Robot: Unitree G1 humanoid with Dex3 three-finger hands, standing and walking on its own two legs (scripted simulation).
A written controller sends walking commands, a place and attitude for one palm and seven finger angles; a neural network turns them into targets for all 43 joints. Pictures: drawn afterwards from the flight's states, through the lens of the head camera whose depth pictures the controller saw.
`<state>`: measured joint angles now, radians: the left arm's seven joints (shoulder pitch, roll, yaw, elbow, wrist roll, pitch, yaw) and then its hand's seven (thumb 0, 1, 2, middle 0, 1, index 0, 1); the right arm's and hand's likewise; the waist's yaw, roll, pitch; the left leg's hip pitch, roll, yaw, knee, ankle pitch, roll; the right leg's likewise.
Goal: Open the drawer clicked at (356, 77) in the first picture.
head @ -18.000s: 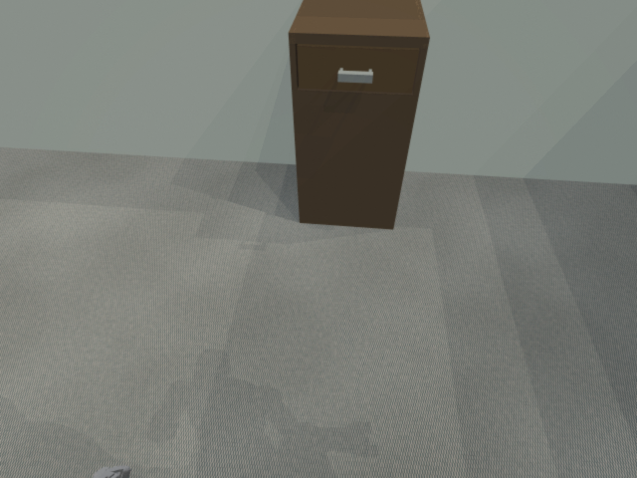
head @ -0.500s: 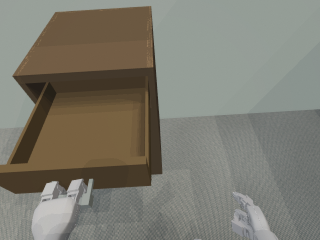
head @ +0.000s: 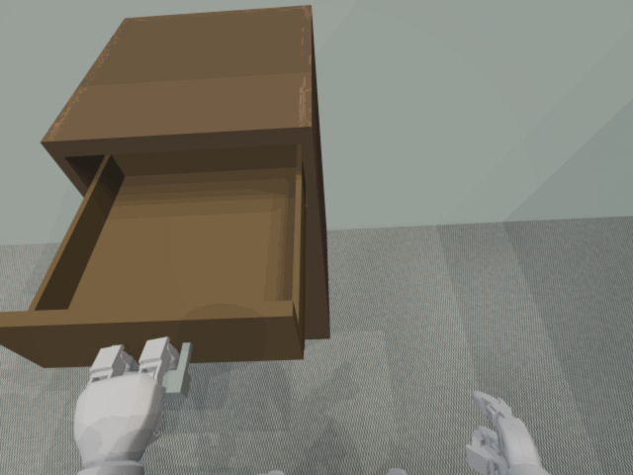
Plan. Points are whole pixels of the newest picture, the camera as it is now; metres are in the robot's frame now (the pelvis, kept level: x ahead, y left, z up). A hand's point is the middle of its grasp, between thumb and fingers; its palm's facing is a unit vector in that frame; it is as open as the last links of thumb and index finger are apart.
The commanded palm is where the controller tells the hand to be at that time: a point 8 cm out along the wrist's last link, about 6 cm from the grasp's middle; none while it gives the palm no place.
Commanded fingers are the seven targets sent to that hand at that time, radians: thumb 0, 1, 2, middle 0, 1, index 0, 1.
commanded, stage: open the thumb to release the handle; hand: left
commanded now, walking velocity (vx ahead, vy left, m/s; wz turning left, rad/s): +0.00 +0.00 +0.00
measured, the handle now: (146, 368) +0.24 +0.24 +0.00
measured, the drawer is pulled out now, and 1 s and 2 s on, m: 0.30 0.30 0.30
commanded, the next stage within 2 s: lift the hand off the handle in 0.24 s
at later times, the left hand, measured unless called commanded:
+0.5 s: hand (145, 417) +0.19 +0.23 -0.02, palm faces +0.00 -0.05 -1.00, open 13.7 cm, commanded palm +0.17 +0.25 +0.03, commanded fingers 0.00 -0.50 0.30 -0.30 -1.20 -0.30 -1.20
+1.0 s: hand (132, 400) +0.20 +0.24 +0.02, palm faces +0.01 -0.08 -1.00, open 13.5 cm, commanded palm +0.17 +0.25 +0.09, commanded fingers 0.00 -0.50 0.30 -0.30 -1.20 -0.30 -1.20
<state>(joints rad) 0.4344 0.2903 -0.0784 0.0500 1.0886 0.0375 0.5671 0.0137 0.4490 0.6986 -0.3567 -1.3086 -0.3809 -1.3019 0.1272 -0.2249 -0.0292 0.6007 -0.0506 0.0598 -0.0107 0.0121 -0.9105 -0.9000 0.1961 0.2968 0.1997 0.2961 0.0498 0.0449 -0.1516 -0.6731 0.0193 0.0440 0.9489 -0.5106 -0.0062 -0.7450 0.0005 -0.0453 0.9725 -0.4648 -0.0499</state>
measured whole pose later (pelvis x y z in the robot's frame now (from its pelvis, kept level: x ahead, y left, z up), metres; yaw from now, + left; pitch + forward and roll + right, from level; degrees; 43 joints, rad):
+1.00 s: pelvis -0.02 +0.00 +0.02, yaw +0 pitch +8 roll +1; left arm 0.29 0.34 -0.06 0.12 1.03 0.00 0.46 0.00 -0.49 0.30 -0.37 -1.20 -0.38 -1.22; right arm 0.13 -0.23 -0.03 0.63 -0.02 0.02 -0.07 0.01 -0.91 -0.90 0.20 0.30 0.20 0.30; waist 0.05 0.05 -0.10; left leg -0.54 0.01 0.04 0.81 -0.41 -0.01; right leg -0.61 0.00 -0.05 0.83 -0.37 -0.05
